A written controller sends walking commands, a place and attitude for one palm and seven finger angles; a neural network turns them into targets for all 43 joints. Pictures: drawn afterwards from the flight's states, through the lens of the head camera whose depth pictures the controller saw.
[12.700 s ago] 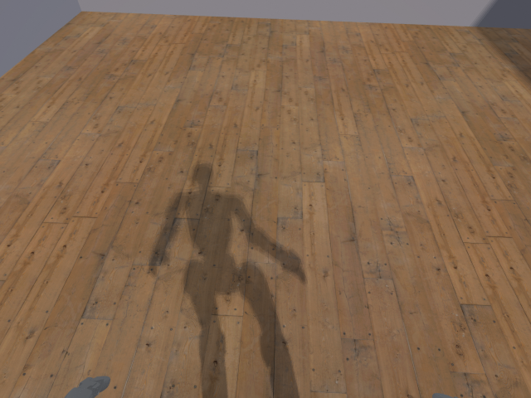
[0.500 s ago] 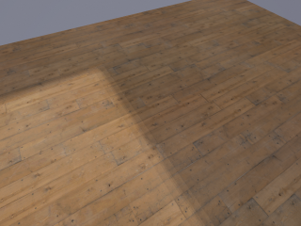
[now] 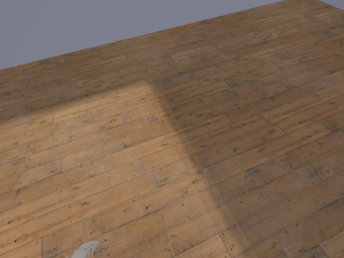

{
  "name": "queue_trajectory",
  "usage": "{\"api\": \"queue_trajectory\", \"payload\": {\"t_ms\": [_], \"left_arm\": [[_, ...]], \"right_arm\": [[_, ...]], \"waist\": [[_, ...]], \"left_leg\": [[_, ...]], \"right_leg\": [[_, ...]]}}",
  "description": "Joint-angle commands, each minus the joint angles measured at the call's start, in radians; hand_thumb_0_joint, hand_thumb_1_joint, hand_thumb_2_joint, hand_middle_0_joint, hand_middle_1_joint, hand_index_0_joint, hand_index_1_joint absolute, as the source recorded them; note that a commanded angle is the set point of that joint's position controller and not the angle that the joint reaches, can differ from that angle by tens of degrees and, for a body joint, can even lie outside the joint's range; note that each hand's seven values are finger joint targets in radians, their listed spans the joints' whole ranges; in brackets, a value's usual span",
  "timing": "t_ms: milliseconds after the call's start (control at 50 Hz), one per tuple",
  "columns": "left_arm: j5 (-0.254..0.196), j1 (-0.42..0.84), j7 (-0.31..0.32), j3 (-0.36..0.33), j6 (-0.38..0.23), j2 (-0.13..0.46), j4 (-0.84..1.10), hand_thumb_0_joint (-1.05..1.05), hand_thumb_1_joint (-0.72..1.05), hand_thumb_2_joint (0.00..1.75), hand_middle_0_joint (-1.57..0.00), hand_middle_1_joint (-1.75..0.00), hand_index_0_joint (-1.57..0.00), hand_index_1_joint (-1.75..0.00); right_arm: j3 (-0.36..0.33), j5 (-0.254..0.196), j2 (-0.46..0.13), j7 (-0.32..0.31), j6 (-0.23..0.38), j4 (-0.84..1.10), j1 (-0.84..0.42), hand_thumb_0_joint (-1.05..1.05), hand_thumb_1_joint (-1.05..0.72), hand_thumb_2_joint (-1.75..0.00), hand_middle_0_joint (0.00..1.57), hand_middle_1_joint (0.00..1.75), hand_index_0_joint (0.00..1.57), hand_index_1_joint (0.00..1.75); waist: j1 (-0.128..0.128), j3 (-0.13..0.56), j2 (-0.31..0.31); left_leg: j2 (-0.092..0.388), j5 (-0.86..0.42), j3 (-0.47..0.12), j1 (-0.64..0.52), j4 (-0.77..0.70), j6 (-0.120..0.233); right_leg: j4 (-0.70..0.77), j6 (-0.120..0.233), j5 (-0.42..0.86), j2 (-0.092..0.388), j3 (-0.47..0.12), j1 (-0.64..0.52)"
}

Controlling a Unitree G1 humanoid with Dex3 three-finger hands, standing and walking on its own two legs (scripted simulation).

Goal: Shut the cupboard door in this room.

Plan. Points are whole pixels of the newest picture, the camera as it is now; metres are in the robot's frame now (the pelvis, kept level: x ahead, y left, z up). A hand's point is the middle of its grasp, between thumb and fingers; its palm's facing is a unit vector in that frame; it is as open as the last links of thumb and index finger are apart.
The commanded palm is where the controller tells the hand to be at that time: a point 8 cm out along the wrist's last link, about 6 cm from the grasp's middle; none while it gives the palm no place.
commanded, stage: turn or walk to find it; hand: left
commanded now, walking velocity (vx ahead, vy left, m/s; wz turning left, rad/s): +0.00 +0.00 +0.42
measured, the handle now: out of the picture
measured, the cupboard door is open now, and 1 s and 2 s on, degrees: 78 78 78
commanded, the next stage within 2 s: none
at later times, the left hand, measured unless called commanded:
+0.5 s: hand out of the picture -0.07 +0.23 -0.18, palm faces +0.30 -0.93 -0.22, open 7.4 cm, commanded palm none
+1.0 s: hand out of the picture -0.03 +0.21 -0.14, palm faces +0.39 -0.87 -0.29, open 7.4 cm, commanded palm none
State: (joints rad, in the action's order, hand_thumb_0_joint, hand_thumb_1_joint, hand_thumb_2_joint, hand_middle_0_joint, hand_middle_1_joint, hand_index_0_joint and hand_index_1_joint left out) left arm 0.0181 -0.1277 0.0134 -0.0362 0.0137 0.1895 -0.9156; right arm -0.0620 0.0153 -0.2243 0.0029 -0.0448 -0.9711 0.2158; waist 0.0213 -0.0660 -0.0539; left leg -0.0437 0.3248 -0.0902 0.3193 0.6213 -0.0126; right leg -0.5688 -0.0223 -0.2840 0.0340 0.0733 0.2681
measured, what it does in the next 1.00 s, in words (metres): steps on the spot, turning left: left foot, then right foot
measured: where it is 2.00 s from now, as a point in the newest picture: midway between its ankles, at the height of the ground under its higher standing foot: outside the picture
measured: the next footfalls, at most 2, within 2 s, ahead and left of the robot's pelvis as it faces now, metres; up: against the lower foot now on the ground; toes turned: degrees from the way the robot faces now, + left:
left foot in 0.44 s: -0.04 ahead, +0.14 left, +0.00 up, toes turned +18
right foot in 0.94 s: +0.02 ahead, -0.09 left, +0.00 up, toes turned +20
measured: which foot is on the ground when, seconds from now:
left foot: up 0.00-0.42, down 0.44-0.96, up 0.98-1.00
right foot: down 0.00-0.44, up 0.46-0.92, down 0.94-1.00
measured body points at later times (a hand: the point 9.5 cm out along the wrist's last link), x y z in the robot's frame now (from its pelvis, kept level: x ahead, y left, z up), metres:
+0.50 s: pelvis -0.04 +0.03 +0.00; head -0.02 +0.06 +0.44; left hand -0.09 +0.28 -0.17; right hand +0.10 -0.20 -0.14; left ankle -0.08 +0.13 -0.73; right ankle +0.00 -0.10 -0.71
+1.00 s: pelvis -0.06 -0.01 +0.00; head -0.01 -0.03 +0.45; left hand -0.05 +0.26 -0.12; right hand +0.07 -0.22 -0.17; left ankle -0.09 +0.12 -0.71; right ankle -0.02 -0.10 -0.73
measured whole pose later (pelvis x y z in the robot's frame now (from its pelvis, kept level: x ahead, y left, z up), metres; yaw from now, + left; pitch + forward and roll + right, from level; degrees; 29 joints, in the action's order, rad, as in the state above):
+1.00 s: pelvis -0.06 -0.01 +0.00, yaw +25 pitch +0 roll +1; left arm 0.02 -0.12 0.02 -0.03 0.01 0.17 -0.91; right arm -0.07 0.02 -0.23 0.00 -0.05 -0.99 0.24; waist 0.03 -0.07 -0.07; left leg -0.06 0.40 -0.09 0.37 0.72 -0.01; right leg -0.57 0.02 -0.32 0.03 0.09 0.26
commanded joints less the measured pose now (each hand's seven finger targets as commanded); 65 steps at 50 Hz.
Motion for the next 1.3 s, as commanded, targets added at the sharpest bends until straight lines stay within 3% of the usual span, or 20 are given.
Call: {"api": "queue_trajectory", "payload": {"t_ms": [0, 60, 100, 300, 380, 400, 420, 440, 460, 520, 580, 760, 880, 900, 920, 940, 960, 980, 1040, 1280], "left_arm": [[0.001, -0.089, 0.027, -0.062, -0.020, 0.225, 0.051, 0.00, 0.90, 0.90, -0.20, -0.30, -0.20, -0.30], [-0.003, 0.005, 0.019, -0.039, -0.021, 0.162, 0.078, 0.00, 0.90, 0.90, -0.20, -0.30, -0.20, -0.30], [-0.001, -0.019, 0.020, -0.038, -0.026, 0.149, 0.073, 0.00, 0.90, 0.90, -0.20, -0.30, -0.20, -0.30], [0.016, -0.145, 0.020, -0.064, -0.016, 0.220, 0.012, 0.00, 0.90, 0.90, -0.20, -0.30, -0.20, -0.30], [0.005, -0.119, 0.013, -0.065, -0.006, 0.219, -0.002, 0.00, 0.90, 0.90, -0.20, -0.30, -0.20, -0.30], [-0.005, -0.118, 0.012, -0.061, 0.002, 0.195, 0.006, 0.00, 0.90, 0.90, -0.20, -0.30, -0.20, -0.30], [-0.012, -0.124, 0.007, -0.048, 0.008, 0.130, 0.035, 0.00, 0.90, 0.90, -0.20, -0.30, -0.20, -0.30], [-0.003, -0.059, 0.008, -0.030, 0.018, 0.104, 0.060, 0.00, 0.90, 0.90, -0.20, -0.30, -0.20, -0.30], [0.000, -0.025, 0.009, -0.035, 0.026, 0.124, 0.056, 0.00, 0.90, 0.90, -0.20, -0.30, -0.20, -0.30], [0.000, -0.039, -0.002, -0.045, 0.027, 0.129, 0.015, 0.00, 0.90, 0.90, -0.20, -0.30, -0.20, -0.30], [-0.004, -0.069, -0.005, -0.039, 0.019, 0.126, -0.006, 0.00, 0.90, 0.90, -0.20, -0.30, -0.20, -0.30], [-0.009, 0.016, 0.007, -0.031, 0.019, 0.106, 0.041, 0.00, 0.90, 0.90, -0.20, -0.30, -0.20, -0.30], [-0.014, -0.095, 0.010, -0.034, -0.002, 0.115, 0.025, 0.00, 0.90, 0.90, -0.20, -0.30, -0.20, -0.30], [-0.011, -0.129, 0.014, -0.040, -0.012, 0.139, 0.019, 0.00, 0.90, 0.90, -0.20, -0.30, -0.20, -0.30], [0.004, -0.154, 0.023, -0.055, -0.022, 0.218, 0.017, 0.00, 0.90, 0.90, -0.20, -0.30, -0.20, -0.30], [0.007, -0.157, 0.024, -0.061, -0.022, 0.270, 0.026, 0.00, 0.90, 0.90, -0.20, -0.30, -0.20, -0.30], [-0.001, -0.132, 0.026, -0.056, -0.018, 0.242, 0.040, 0.00, 0.90, 0.90, -0.20, -0.30, -0.20, -0.30], [-0.003, -0.078, 0.032, -0.061, -0.022, 0.207, 0.048, 0.00, 0.90, 0.90, -0.20, -0.30, -0.20, -0.30], [-0.005, -0.013, 0.020, -0.036, -0.028, 0.145, 0.068, 0.00, 0.90, 0.90, -0.20, -0.30, -0.20, -0.30], [0.013, -0.177, 0.018, -0.055, -0.023, 0.201, -0.010, 0.00, 0.90, 0.90, -0.20, -0.30, -0.20, -0.30]], "right_arm": [[-0.046, 0.006, -0.108, -0.003, -0.004, 0.094, -0.027, 0.00, -0.90, -0.90, 0.20, 0.30, 0.20, 0.30], [-0.046, 0.010, -0.093, 0.012, -0.016, 0.037, 0.037, 0.00, -0.90, -0.90, 0.20, 0.30, 0.20, 0.30], [-0.043, 0.009, -0.082, 0.016, -0.018, 0.026, 0.053, 0.00, -0.90, -0.90, 0.20, 0.30, 0.20, 0.30], [-0.015, -0.005, -0.054, 0.011, 0.001, 0.058, -0.064, 0.00, -0.90, -0.90, 0.20, 0.30, 0.20, 0.30], [-0.013, -0.008, -0.063, 0.005, 0.020, 0.036, 0.032, 0.00, -0.90, -0.90, 0.20, 0.30, 0.20, 0.30], [-0.021, -0.006, -0.101, 0.006, 0.030, 0.025, 0.072, 0.00, -0.90, -0.90, 0.20, 0.30, 0.20, 0.30], [-0.041, 0.003, -0.197, 0.002, 0.039, 0.032, 0.091, 0.00, -0.90, -0.90, 0.20, 0.30, 0.20, 0.30], [-0.053, 0.003, -0.256, -0.006, 0.030, 0.026, 0.115, 0.00, -0.90, -0.90, 0.20, 0.30, 0.20, 0.30], [-0.048, 0.007, -0.234, -0.012, 0.028, 0.020, 0.102, 0.00, -0.90, -0.90, 0.20, 0.30, 0.20, 0.30], [-0.023, 0.008, -0.166, -0.027, 0.035, 0.047, -0.020, 0.00, -0.90, -0.90, 0.20, 0.30, 0.20, 0.30], [-0.020, 0.001, -0.161, -0.028, 0.044, 0.048, -0.009, 0.00, -0.90, -0.90, 0.20, 0.30, 0.20, 0.30], [-0.037, 0.010, -0.168, -0.022, 0.033, 0.046, 0.043, 0.00, -0.90, -0.90, 0.20, 0.30, 0.20, 0.30], [-0.044, 0.006, -0.164, -0.015, 0.025, 0.065, -0.011, 0.00, -0.90, -0.90, 0.20, 0.30, 0.20, 0.30], [-0.042, 0.000, -0.138, -0.012, 0.026, 0.070, -0.008, 0.00, -0.90, -0.90, 0.20, 0.30, 0.20, 0.30], [-0.032, -0.009, -0.075, -0.006, 0.028, 0.081, 0.009, 0.00, -0.90, -0.90, 0.20, 0.30, 0.20, 0.30], [-0.031, -0.005, -0.067, -0.007, 0.023, 0.108, -0.021, 0.00, -0.90, -0.90, 0.20, 0.30, 0.20, 0.30], [-0.041, 0.004, -0.097, -0.007, 0.011, 0.097, -0.028, 0.00, -0.90, -0.90, 0.20, 0.30, 0.20, 0.30], [-0.045, 0.008, -0.104, -0.006, -0.003, 0.081, -0.004, 0.00, -0.90, -0.90, 0.20, 0.30, 0.20, 0.30], [-0.044, 0.010, -0.086, 0.010, -0.013, 0.027, 0.048, 0.00, -0.90, -0.90, 0.20, 0.30, 0.20, 0.30], [-0.013, -0.003, -0.057, 0.008, -0.003, 0.052, -0.091, 0.00, -0.90, -0.90, 0.20, 0.30, 0.20, 0.30]], "waist": [[-0.044, 0.063, 0.277], [0.006, 0.008, 0.195], [0.001, 0.023, 0.210], [-0.075, 0.072, 0.248], [-0.019, 0.128, 0.200], [0.007, 0.151, 0.089], [0.018, 0.143, -0.196], [0.044, 0.115, -0.251], [0.043, 0.099, -0.158], [-0.007, 0.032, -0.141], [-0.014, 0.067, -0.073], [0.022, 0.076, -0.086], [-0.038, 0.133, -0.069], [-0.053, 0.155, -0.004], [-0.061, 0.172, 0.213], [-0.075, 0.122, 0.342], [-0.063, 0.099, 0.234], [-0.036, 0.080, 0.304], [0.005, 0.020, 0.194], [-0.074, 0.054, 0.236]], "left_leg": [[0.030, 0.213, -0.030, 0.218, 0.494, -0.008], [0.055, 0.056, 0.021, 0.217, 0.616, -0.028], [0.060, 0.016, 0.041, 0.216, 0.609, -0.043], [0.090, 0.162, 0.139, 0.108, 0.185, -0.050], [0.068, -0.034, 0.171, -0.100, -0.125, -0.030], [0.111, -0.155, 0.113, -0.223, -0.235, -0.014], [0.343, -0.359, -0.206, -0.320, -0.311, 0.079], [0.457, -0.545, -0.282, -0.267, -0.327, 0.171], [0.443, -0.488, -0.233, -0.206, -0.323, 0.198], [0.313, -0.467, -0.129, -0.162, -0.310, 0.159], [0.280, -0.579, -0.081, -0.222, -0.285, 0.157], [0.288, -0.529, -0.208, -0.222, -0.273, 0.191], [0.208, -0.469, -0.222, -0.084, -0.176, 0.134], [0.163, -0.352, -0.191, -0.001, -0.120, 0.089], [0.053, -0.072, -0.067, 0.183, 0.042, 0.022], [-0.033, 0.260, 0.025, 0.269, 0.252, -0.016], [0.008, 0.249, -0.020, 0.243, 0.404, -0.013], [0.032, 0.214, -0.037, 0.247, 0.483, -0.013], [0.049, 0.056, 0.013, 0.239, 0.603, -0.036], [0.084, 0.147, 0.119, 0.146, 0.245, -0.060]], "right_leg": [[0.316, 0.184, 0.141, 0.403, -0.325, -0.067], [0.303, 0.119, 0.071, 0.278, -0.140, -0.016], [0.295, 0.105, 0.118, 0.258, -0.088, -0.050], [0.210, 0.171, 0.294, 0.340, -0.057, -0.173], [0.061, 0.097, 0.324, 0.310, 0.028, -0.111], [-0.057, 0.044, 0.224, 0.268, 0.076, -0.008], [-0.258, -0.034, -0.108, 0.133, 0.125, 0.236], [-0.399, -0.049, -0.351, 0.086, 0.057, 0.297], [-0.468, -0.037, -0.313, 0.100, -0.007, 0.268], [-0.545, -0.047, -0.153, 0.090, -0.045, 0.292], [-0.530, -0.060, -0.112, 0.075, -0.039, 0.278], [-0.327, -0.064, -0.174, 0.041, -0.054, 0.211], [0.086, -0.041, 0.030, -0.001, -0.020, -0.080], [0.206, -0.031, 0.117, 0.047, -0.057, -0.206], [0.261, 0.030, 0.155, 0.258, -0.253, -0.348], [0.280, 0.144, 0.291, 0.439, -0.412, -0.269], [0.278, 0.186, 0.301, 0.434, -0.345, -0.168], [0.299, 0.179, 0.241, 0.398, -0.314, -0.114], [0.271, 0.121, 0.234, 0.266, -0.136, -0.076], [0.198, 0.169, 0.456, 0.324, -0.058, -0.206]]}}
